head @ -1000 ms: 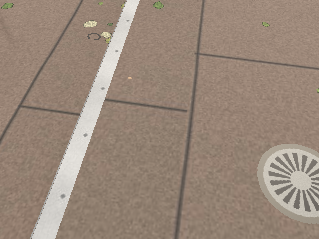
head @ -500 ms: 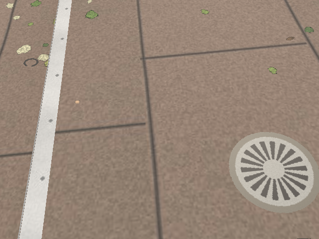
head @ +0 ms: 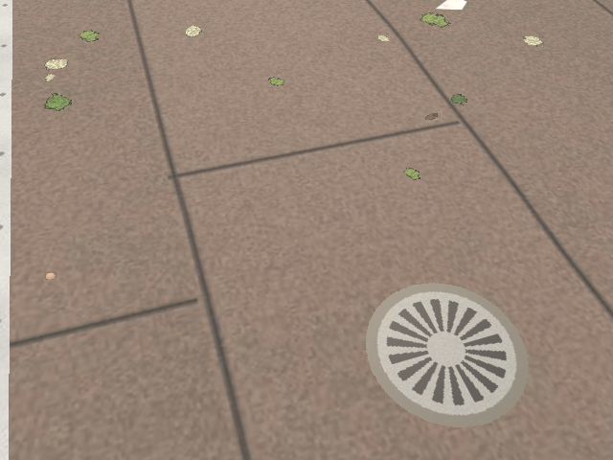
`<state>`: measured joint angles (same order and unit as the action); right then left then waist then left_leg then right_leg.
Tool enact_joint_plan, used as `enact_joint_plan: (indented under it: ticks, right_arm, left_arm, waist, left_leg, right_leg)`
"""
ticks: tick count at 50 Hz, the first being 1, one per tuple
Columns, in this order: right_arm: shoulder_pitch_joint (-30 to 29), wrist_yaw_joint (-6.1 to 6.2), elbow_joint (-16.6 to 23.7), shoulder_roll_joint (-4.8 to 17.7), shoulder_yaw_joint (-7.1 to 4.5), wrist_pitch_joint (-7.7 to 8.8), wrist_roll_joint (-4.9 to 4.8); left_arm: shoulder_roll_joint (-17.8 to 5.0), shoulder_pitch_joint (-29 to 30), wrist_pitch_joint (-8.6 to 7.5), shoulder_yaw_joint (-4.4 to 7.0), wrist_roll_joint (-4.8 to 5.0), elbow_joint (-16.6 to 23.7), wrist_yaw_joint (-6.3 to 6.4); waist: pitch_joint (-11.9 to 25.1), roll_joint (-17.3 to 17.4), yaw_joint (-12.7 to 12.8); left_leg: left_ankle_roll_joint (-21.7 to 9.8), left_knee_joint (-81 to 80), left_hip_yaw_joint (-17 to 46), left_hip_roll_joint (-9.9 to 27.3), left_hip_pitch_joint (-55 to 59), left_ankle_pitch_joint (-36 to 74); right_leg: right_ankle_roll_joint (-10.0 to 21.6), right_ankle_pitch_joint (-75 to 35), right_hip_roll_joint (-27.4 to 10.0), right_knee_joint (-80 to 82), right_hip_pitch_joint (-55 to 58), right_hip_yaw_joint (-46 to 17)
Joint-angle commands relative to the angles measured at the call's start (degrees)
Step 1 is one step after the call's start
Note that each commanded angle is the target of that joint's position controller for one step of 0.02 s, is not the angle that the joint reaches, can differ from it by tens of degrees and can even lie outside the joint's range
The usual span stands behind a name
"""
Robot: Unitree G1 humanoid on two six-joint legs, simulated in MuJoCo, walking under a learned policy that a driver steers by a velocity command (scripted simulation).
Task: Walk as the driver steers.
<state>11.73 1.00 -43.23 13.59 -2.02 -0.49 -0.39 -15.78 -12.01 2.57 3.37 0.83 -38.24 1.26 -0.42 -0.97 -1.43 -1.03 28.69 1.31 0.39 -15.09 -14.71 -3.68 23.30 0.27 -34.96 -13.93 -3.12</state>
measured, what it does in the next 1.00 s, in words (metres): walks ahead: right foot, then left foot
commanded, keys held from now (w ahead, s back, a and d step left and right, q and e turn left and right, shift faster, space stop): w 0.86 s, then w+q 0.14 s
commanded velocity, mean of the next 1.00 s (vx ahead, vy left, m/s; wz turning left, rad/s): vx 0.43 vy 0.00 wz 0.00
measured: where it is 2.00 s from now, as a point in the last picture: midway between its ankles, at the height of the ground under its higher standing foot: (240, 295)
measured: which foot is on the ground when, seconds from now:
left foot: down 0.00-0.06, up 0.08-0.36, down 0.38-0.96, up 0.98-1.00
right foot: up 0.00-0.02, down 0.04-0.40, up 0.42-0.92, down 0.94-1.00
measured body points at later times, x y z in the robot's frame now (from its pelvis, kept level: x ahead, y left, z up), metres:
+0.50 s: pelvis +0.15 +0.06 -0.01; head +0.18 +0.07 +0.44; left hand +0.20 +0.34 -0.13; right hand +0.31 -0.21 -0.09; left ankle +0.20 +0.14 -0.74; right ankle +0.03 -0.10 -0.65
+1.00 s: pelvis +0.42 +0.01 -0.02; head +0.46 +0.01 +0.43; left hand +0.64 +0.25 -0.09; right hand +0.41 -0.27 -0.15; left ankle +0.23 +0.14 -0.69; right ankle +0.53 -0.08 -0.74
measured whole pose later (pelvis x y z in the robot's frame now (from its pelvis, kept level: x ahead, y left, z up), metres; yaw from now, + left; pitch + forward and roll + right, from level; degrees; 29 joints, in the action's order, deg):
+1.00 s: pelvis +0.42 +0.01 -0.02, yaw +2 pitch +2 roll +0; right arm 24.0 0.2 -49.3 17.3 -2.5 2.4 -1.1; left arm -14.7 -2.5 -5.9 1.8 -0.2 -36.8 -2.1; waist -2.9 0.6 -3.9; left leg -1.6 49.9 3.5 -0.8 -7.8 -27.3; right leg 2.4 6.9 -0.2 -32.3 -27.8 3.1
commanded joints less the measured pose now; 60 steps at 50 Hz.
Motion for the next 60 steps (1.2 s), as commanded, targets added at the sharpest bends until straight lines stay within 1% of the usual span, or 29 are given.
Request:
enact_joint_plan:
  ticks: [1,2,3,4,6,9,12,15,18,19,20,21,22,23,24,25,29,32,37,43,45,47,48,49,50,51,52,56,60]
  right_arm:
    - [1.8,0.38,2.2,11.8,-2.94,0.31,-1.08]
    - [0.0,0.13,2.7,9.5,-2.14,1.07,-0.67]
    - [-3.7,-0.26,4.6,5.0,-0.95,2.39,0.05]
    - [-7.1,-0.46,7.0,5.2,-0.87,3.83,-0.15]
    - [-9.7,-1.1,7.9,9.6,-2.58,5.17,-1.55]
    - [-9.4,-2.47,7.2,8.3,-2.37,6.11,-1.02]
    - [-10.8,-4.08,7.3,4.6,-0.87,6.43,-0.5]
    - [-10.5,-4.38,7.7,6.5,-1.13,5.89,-1.18]
    - [-3.0,-3.51,5.9,9.6,-2.53,5.31,-1.14]
    - [3.8,-2.88,4.0,11.6,-3.62,5.17,-1.22]
    - [12.7,-2.16,2.7,15.5,-4.65,5.12,-0.61]
    - [15.9,-2.7,2.2,20.7,-5.24,5.33,0.66]
    - [12.6,-3.01,2.7,15.7,-3.89,5.74,-0.05]
    - [9.1,-2.92,2.9,13.1,-3.06,5.88,-0.26]
    - [6.2,-2.92,3.3,12.0,-2.68,5.85,0.15]
    - [4.1,-2.99,3.6,10.9,-2.41,5.78,0.72]
    - [2.8,-2.59,2.8,9.5,-2.05,6.83,0.57]
    - [4.8,-2.01,1.5,10.3,-2.3,6.76,0.25]
    - [9.1,-1.16,-0.6,11.8,-2.53,5.7,-0.37]
    - [13.2,-0.85,-3.3,12.9,-3.0,3.71,-0.82]
    - [12.9,-0.62,-3.4,13.9,-3.29,3.25,-0.87]
    - [11.0,-0.45,-2.6,13.0,-2.65,2.91,-0.34]
    - [14.5,-0.64,-0.2,7.4,-0.89,3.65,0.59]
    - [17.9,-0.83,-1.1,5.0,0.01,4.56,-0.48]
    - [13.0,-0.94,-0.4,11.5,-1.85,5.05,-2.16]
    - [8.2,-0.99,1.2,12.1,-2.12,5.19,-2.74]
    - [5.9,-0.85,1.8,11.1,-2.06,5.09,-2.03]
    - [9.3,-0.68,0.3,7.1,-2.27,2.03,-1.58]
    - [4.4,-0.69,2.4,6.6,-2.32,1.64,-0.96]
  left_arm:
    - [-5.0,-0.8,-2.12,1.19,0.23,2.4,-0.12]
    - [-5.6,-4.3,-2.7,1.21,0.03,1.7,0.1]
    - [-9.3,-9.4,-3.27,2.17,-0.92,0.1,0.24]
    - [-12.8,-11.6,-3.78,3.36,-1.02,-0.8,-0.58]
    - [-9.2,-11.2,-5.44,2.19,-1.44,-1.0,-0.39]
    - [-7.8,-9.9,-6.05,1.67,-0.21,-1.2,-0.22]
    - [-8.6,-8.6,-5.62,1.89,-0.1,-0.9,-0.45]
    - [-10.6,-9.6,-5.81,2.51,0.5,-1.3,-0.81]
    - [-10.7,-8.8,-5.85,2.44,0.43,-1.8,-0.86]
    - [-8.9,-9.4,-5.92,1.8,0.08,-2.1,-0.85]
    - [-5.3,-10.0,-5.92,0.43,-1.23,-1.0,-0.74]
    - [-0.9,-14.8,-6.84,-0.78,0.1,1.3,-0.3]
    - [-6.8,-12.7,-7.47,0.63,1.52,0.3,-0.38]
    - [-9.2,-8.4,-7.65,1.27,2.16,0.9,-0.8]
    - [-8.6,-6.2,-7.72,1.09,1.49,0.9,-0.74]
    - [-7.8,-5.4,-7.7,1.12,0.5,0.6,-0.78]
    - [-5.3,-6.5,-6.17,0.89,-0.2,-0.7,-1.06]
    - [-4.7,-0.7,-6.36,0.64,-0.81,1.1,-0.87]
    - [-2.6,9.1,-7.83,-0.42,-0.33,3.2,-2.2]
    - [-3.4,15.7,-8.65,-0.47,0.26,6.2,-4.46]
    - [-5.3,12.3,-8.83,0.4,0.07,5.8,-4.38]
    - [-10.1,-3.9,-8.91,2.74,-0.29,1.9,-3.23]
    - [-15.7,-12.6,-8.69,4.04,-1.97,0.8,-2.55]
    - [-13.4,-14.2,-8.43,3.49,-1.44,-0.1,-2.68]
    - [-9.1,-11.6,-8.13,2.19,-0.99,0.2,-2.51]
    - [-7.5,-8.0,-7.92,1.61,-0.81,0.1,-2.23]
    - [-6.3,-4.6,-8.08,1.21,-1.06,-0.3,-2.32]
    - [-4.6,1.2,-9.91,1.28,-1.51,-1.8,-2.51]
    - [-6.4,0.7,-10.16,2.04,-1.77,-4.0,-1.88]
  waist:
    - [-0.3,10.2,0.6]
    - [0.9,7.8,2.5]
    - [2.5,-1.7,4.4]
    - [-0.1,-11.6,5.7]
    - [-6.7,-10.6,6.2]
    - [-6.7,-6.9,5.3]
    - [-4.1,-7.1,5.3]
    - [-4.0,-7.8,4.5]
    - [-2.0,-5.9,-0.5]
    - [1.8,-3.8,-3.7]
    - [9.3,4.4,-7.1]
    - [15.5,22.2,-4.1]
    - [10.8,15.4,-4.2]
    - [4.2,11.4,-3.2]
    - [1.6,6.1,-1.9]
    - [0.2,4.8,-0.6]
    - [-0.5,5.7,2.1]
    - [-2.8,3.5,0.9]
    - [-4.5,3.4,-2.8]
    - [-5.2,4.1,-3.5]
    - [-2.3,5.7,-0.6]
    - [9.3,5.6,8.0]
    - [20.1,-3.9,8.6]
    - [27.2,-14.3,7.6]
    - [18.8,-8.5,8.8]
    - [10.7,-6.3,7.6]
    - [5.7,-2.8,5.6]
    - [0.2,-4.2,0.3]
    - [-2.6,-2.5,0.8]
  left_leg:
    - [-8.3,-11.8,14.1,9.4,-2.0,-15.2]
    - [-6.2,-7.9,12.4,8.2,-7.9,-13.5]
    - [-2.3,3.4,3.0,2.0,-16.5,-10.9]
    - [0.3,12.2,-3.8,-2.3,-22.1,-12.3]
    - [-0.1,25.5,0.5,1.8,-31.1,-16.2]
    - [-0.9,23.5,0.5,4.5,-34.7,-7.4]
    - [0.5,12.9,-3.4,2.1,-20.5,1.3]
    - [0.6,7.1,-3.6,0.8,-10.1,6.4]
    - [-1.6,3.4,-4.4,-0.8,1.3,6.8]
    - [-3.1,2.5,-4.1,-0.8,10.0,6.1]
    - [-6.4,0.7,7.3,8.6,22.7,1.6]
    - [-14.9,-12.1,38.6,20.9,31.7,-17.2]
    - [-14.8,-17.3,43.6,21.2,27.5,-25.8]
    - [-13.0,-16.6,35.6,20.4,21.9,-22.8]
    - [-12.0,-16.2,28.8,18.0,16.3,-14.8]
    - [-11.6,-16.7,23.8,15.4,12.3,-8.7]
    - [-12.3,-21.3,13.7,11.8,6.1,2.6]
    - [-12.7,-23.0,10.1,11.6,7.7,8.1]
    - [-10.8,-22.9,4.0,10.0,9.3,13.0]
    - [-9.8,-17.3,4.6,14.1,19.7,20.5]
    - [-8.7,-11.4,5.4,13.9,21.2,34.6]
    - [-5.9,8.2,2.7,9.3,12.6,40.9]
    - [-2.4,30.0,0.2,2.6,-8.3,19.2]
    - [-0.7,43.5,4.9,-3.8,-21.1,-17.6]
    - [-0.8,47.6,8.2,-0.3,-26.4,-15.7]
    - [-0.8,46.8,5.7,2.5,-27.5,-10.9]
    - [-0.5,43.5,5.0,4.5,-25.7,-6.8]
    - [1.0,38.7,5.0,7.5,-18.3,-0.5]
    - [2.0,29.3,5.6,7.7,-23.3,9.5]
  right_leg:
    - [4.4,-5.8,2.1,14.6,6.9,4.4]
    - [6.9,-6.0,-1.9,14.6,14.0,-0.2]
    - [10.9,0.6,-8.7,14.5,19.2,-10.3]
    - [16.9,8.5,-16.9,21.1,15.8,-23.9]
    - [19.9,8.5,-20.0,25.4,15.3,-28.5]
    - [16.8,-2.2,-16.2,26.0,19.3,-19.7]
    - [14.6,-11.9,-11.3,25.9,11.2,-9.4]
    - [14.1,-11.5,-12.7,26.1,5.5,-8.6]
    - [11.5,-19.6,-12.6,18.9,3.3,-6.3]
    - [9.8,-25.8,-9.9,8.9,1.1,-3.2]
    - [6.9,-18.1,-5.9,-9.8,-7.0,0.6]
    - [3.6,8.6,3.0,-29.7,-22.2,0.1]
    - [3.9,8.2,0.4,-37.4,-28.2,-5.0]
    - [5.2,3.3,-2.7,-38.3,-31.2,-3.6]
    - [5.8,-1.5,-5.1,-36.8,-29.4,-2.3]
    - [5.8,-5.1,-6.7,-33.9,-27.9,-2.2]
    - [4.4,-12.1,-8.4,-28.4,-23.7,-1.2]
    - [2.5,-18.9,-8.6,-19.8,-28.3,-0.9]
    - [2.2,-30.0,-6.2,-3.0,-24.9,2.1]
    - [5.3,-24.0,-3.9,5.4,-25.1,2.6]
    - [7.1,-19.3,-1.4,6.8,-17.5,3.7]
    - [10.8,-21.7,-2.1,7.2,8.4,3.4]
    - [17.0,-19.0,-17.6,4.7,33.3,-16.3]
    - [21.6,-9.6,-25.6,12.9,41.0,-37.0]
    - [18.7,-4.5,-23.4,15.7,34.5,-31.8]
    - [16.7,-6.2,-21.4,17.2,26.0,-22.7]
    - [15.8,-10.3,-19.1,19.8,17.5,-17.2]
    - [15.2,-18.9,-15.4,27.0,3.8,-3.8]
    - [14.9,-24.7,-14.4,28.7,5.1,4.4]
